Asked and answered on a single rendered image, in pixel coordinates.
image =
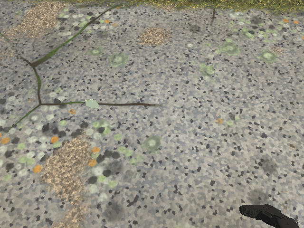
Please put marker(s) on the robot right hand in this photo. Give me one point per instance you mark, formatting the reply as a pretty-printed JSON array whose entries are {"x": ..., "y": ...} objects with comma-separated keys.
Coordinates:
[{"x": 268, "y": 214}]

